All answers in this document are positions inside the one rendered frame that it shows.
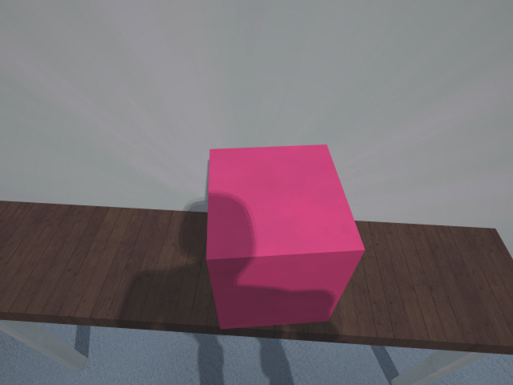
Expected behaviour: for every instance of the table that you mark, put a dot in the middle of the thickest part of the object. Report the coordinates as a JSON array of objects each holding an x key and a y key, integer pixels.
[{"x": 439, "y": 287}]

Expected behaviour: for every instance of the carton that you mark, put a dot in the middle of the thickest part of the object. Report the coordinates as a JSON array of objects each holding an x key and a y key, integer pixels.
[{"x": 282, "y": 243}]

